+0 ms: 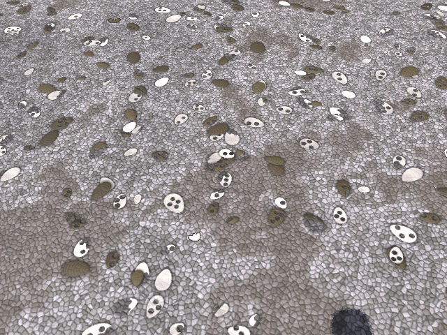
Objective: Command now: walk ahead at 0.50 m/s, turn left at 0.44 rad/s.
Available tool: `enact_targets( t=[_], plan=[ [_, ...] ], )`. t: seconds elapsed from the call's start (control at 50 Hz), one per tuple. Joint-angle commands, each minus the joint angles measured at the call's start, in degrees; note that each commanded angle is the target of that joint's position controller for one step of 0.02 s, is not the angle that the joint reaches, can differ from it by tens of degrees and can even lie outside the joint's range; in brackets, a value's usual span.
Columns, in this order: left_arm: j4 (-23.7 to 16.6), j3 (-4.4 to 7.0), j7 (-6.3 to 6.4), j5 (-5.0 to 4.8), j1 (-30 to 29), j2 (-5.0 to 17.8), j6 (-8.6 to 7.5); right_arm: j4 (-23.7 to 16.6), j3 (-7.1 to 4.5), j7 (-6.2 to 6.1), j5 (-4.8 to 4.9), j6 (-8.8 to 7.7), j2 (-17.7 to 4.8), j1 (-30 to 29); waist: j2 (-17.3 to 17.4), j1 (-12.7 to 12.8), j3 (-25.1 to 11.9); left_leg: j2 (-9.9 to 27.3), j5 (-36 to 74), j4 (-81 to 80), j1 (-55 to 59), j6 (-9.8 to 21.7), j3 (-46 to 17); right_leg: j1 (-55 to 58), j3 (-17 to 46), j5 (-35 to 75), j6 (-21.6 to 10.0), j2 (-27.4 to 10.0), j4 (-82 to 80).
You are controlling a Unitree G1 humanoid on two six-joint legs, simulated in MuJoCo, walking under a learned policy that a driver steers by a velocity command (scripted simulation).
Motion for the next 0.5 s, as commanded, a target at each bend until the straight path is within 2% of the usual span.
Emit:
enact_targets(
  t=[0.02, 0.08, 0.12, 0.18, 0.22, 0.26, 0.28, 0.3, 0.32, 0.34, 0.36, 0.38, 0.4, 0.42, 0.44, 0.5],
  plan=[
    [-2.7, 1.92, 0.62, 0.3, -3.4, 7.0, -1.55, -3.6, -0.55, 0.1, -0.34, 0.36, -1.3, 1.0, -6.6, -1.9, 0.7, 2.7, 7.7, -3.6, -5.2, -0.8, -3.6, 2.1, 8.1, 12.9, -9.1, -16.3, -12.3],
    [-1.6, 2.35, 1.24, 0.07, -2.5, 8.4, -1.12, -5.1, -0.07, 1.28, -0.46, -0.08, -0.2, -3.9, -6.0, -0.4, 1.9, 2.1, 16.2, -14.6, -3.7, -0.3, -1.1, 3.3, 2.1, 13.8, -7.6, -14.8, -12.6],
    [-0.7, 2.76, 1.56, -0.33, -0.7, 9.6, -0.69, -6.8, 0.37, 2.05, -0.62, -0.21, 0.4, -8.5, -5.2, 1.5, 3.3, 1.6, 18.2, -19.9, -3.2, 0.3, 1.3, 4.9, 0.1, 13.4, -7.2, -15.6, -12.7],
    [0.9, 3.35, 1.67, -1.24, 1.7, 10.9, 0.38, -9.4, 0.47, 2.94, -0.46, -0.13, 0.0, -12.9, -5.1, 2.9, 4.8, 1.1, 15.0, -24.9, -4.8, 2.0, 3.1, 11.0, -1.6, 14.8, -6.5, -17.4, -10.8],
    [1.5, 3.73, 1.72, -1.83, 2.2, 11.9, 1.27, -10.8, 0.17, 3.46, -0.47, -0.06, -0.8, -14.1, -5.7, 2.5, 4.6, -0.2, 9.9, -26.7, -4.1, 3.6, 5.1, 14.7, -2.9, 21.6, -5.5, -18.3, -7.4],
    [1.4, 4.16, 2.03, -2.22, 1.2, 13.7, 2.12, -11.2, -0.89, 3.58, -0.47, 0.21, -2.7, -10.9, -7.9, -0.2, 1.0, -4.1, 3.6, -26.9, 3.2, 5.9, 8.8, 16.3, -4.6, 41.2, -4.1, -18.1, 1.0],
    [1.3, 4.2, 2.17, -2.43, 0.4, 14.1, 2.68, -9.9, -2.1, 3.42, -0.28, 0.32, -4.6, -4.6, -8.0, -3.9, -2.6, -6.9, 2.8, -28.4, 11.6, 7.5, 10.4, 15.1, -5.9, 48.5, -3.0, -16.9, 10.1],
    [1.0, 3.67, 2.36, -2.48, 0.3, 13.2, 2.83, -7.4, -4.15, 2.66, -0.13, 0.49, -8.2, 4.9, -6.6, -8.8, -7.7, -9.3, 6.3, -31.9, 26.6, 9.8, 9.8, 8.7, -7.3, 45.6, -0.9, -14.4, 23.2],
    [-0.5, 2.01, 2.35, -0.16, 2.2, 8.7, 2.22, -6.1, -5.86, 1.3, 0.03, 1.07, -14.3, 11.4, 4.3, -9.2, -12.6, 2.0, 10.5, -32.3, 43.5, 13.9, -8.0, -8.2, -7.2, 14.0, 2.2, -10.7, 42.5],
    [-3.6, 0.14, 1.67, -0.07, 4.9, 3.7, 0.22, -8.3, -5.77, 1.57, 0.0, 0.25, -17.6, 7.9, 13.6, -3.6, -20.7, 13.6, -3.0, -42.9, 58.1, 25.8, -42.1, -29.3, 4.1, -24.0, 5.0, 1.6, 60.1],
    [-4.3, 1.18, 0.88, -2.34, -2.3, 9.4, -1.77, -8.8, -4.25, 2.06, -0.38, -0.4, -12.1, 9.1, 4.0, -8.2, -20.3, 13.7, -5.6, -47.9, 57.7, 22.9, -41.7, -35.7, 12.8, -21.6, 3.5, -1.2, 62.1],
    [-5.6, 1.21, 0.61, -3.57, -5.8, 9.8, -2.63, -8.4, -3.54, 2.03, -0.6, -1.06, -9.5, 7.6, 2.6, -7.6, -12.8, 11.9, -2.6, -47.7, 51.6, 20.7, -33.4, -38.2, 12.0, -16.9, 2.1, -3.3, 59.5],
    [-5.0, 1.04, 1.08, -2.46, -5.7, 9.0, -2.88, -8.8, -2.96, 1.99, -0.47, -1.39, -7.9, 3.9, -2.6, -4.6, -7.8, 9.4, 3.5, -47.5, 42.4, 18.7, -26.7, -35.3, 12.0, -12.6, 1.8, -6.0, 54.2],
    [-4.4, 1.54, 1.48, -0.87, -5.4, 9.7, -2.55, -9.5, -2.33, 1.7, -0.67, -1.44, -5.7, 0.4, -2.2, -2.4, -5.7, 7.3, 9.2, -47.9, 35.4, 17.5, -21.7, -31.1, 12.1, -10.1, 2.2, -7.6, 49.3],
    [-4.3, 1.8, 1.36, -0.49, -4.3, 9.9, -1.83, -10.6, -1.99, 1.4, -1.35, -1.43, -5.1, -1.4, -0.8, -0.8, -4.7, 6.0, 12.8, -49.2, 30.6, 17.3, -19.5, -27.4, 12.3, -8.4, 2.5, -8.3, 47.5],
    [-4.7, 1.45, 1.36, 0.15, -4.4, 7.9, -0.22, -10.6, -2.39, 0.53, -1.2, -1.79, -6.4, -1.1, -1.2, 0.3, -3.4, 4.1, 20.4, -51.2, 24.3, 17.8, -15.0, -25.1, 10.7, -4.7, 4.8, -7.5, 40.5]
  ],
)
